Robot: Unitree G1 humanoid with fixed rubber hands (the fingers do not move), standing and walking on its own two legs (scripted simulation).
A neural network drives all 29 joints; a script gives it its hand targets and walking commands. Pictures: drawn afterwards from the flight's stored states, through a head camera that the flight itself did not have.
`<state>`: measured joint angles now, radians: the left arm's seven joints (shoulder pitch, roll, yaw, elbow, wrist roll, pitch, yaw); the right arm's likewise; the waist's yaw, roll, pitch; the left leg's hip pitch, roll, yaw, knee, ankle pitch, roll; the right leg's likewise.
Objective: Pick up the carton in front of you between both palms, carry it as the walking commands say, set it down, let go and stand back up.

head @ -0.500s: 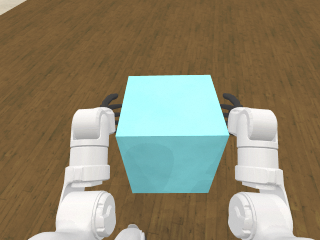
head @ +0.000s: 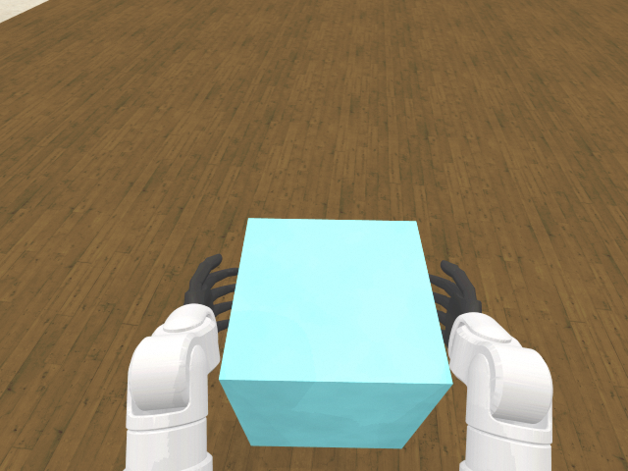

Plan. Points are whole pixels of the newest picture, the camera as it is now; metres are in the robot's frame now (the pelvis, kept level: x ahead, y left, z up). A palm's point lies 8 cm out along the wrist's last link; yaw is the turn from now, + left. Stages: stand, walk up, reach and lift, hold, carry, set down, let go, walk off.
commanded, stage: carry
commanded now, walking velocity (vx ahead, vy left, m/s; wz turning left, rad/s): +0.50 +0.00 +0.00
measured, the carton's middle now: (329, 339) +0.30 +0.00 +0.02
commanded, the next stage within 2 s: none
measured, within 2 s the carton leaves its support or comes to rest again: neither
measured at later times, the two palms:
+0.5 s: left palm (249, 165) +0.56 +0.13 +0.10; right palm (428, 169) +0.57 -0.17 +0.10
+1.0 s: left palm (246, 97) +0.83 +0.18 +0.08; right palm (383, 100) +0.84 -0.12 +0.09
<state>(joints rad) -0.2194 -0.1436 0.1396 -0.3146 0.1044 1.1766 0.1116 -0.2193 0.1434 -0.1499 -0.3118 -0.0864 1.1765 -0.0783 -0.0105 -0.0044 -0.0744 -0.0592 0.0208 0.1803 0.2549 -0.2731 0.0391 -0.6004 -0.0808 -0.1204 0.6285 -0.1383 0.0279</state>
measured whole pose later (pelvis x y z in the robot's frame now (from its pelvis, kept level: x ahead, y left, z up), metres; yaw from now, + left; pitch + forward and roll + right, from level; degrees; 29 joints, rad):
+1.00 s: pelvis +0.57 +0.02 -0.01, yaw +1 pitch +3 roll +0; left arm -0.15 -0.13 0.10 -0.37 0.12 1.20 0.09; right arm -0.13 0.13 -0.10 -0.36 -0.09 1.17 -0.07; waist -0.01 -0.04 -0.07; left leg -0.24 0.03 0.22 0.43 -0.23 0.05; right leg -0.39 -0.08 -0.14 0.45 -0.11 0.03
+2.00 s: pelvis +0.61 +0.01 -0.01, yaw +3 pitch +2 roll +0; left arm -0.19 -0.14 0.16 0.12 0.23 0.86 0.03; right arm -0.18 0.14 -0.14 0.10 -0.23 0.86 -0.01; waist 0.00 0.01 -0.14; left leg -0.20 0.06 0.18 0.51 -0.34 0.01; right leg -0.33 -0.08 -0.19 0.51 -0.20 -0.02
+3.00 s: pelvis +0.56 -0.01 -0.02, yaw +12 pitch -7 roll +0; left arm -0.59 -0.17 0.53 0.61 0.44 0.52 -0.06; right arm -0.56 0.20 -0.50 0.51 -0.42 0.59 0.03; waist -0.02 0.03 0.14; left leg -0.18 -0.02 -0.04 0.60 -0.30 0.02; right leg -0.24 0.02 0.01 0.57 -0.20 -0.02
